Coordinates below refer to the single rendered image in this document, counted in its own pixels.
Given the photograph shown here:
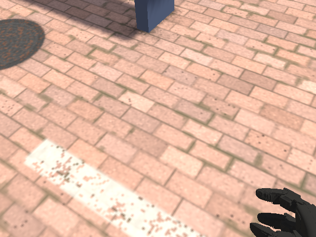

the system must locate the robot right hand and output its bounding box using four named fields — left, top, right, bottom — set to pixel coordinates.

left=250, top=188, right=316, bottom=237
